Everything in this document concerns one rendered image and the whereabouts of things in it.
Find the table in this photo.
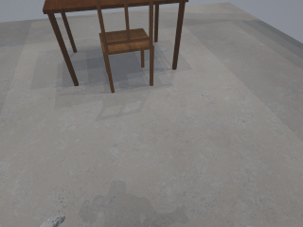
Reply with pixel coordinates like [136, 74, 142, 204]
[43, 0, 188, 86]

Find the chair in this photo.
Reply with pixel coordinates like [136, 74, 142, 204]
[96, 0, 154, 93]

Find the robot left hand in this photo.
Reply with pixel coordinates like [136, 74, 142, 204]
[40, 215, 65, 227]

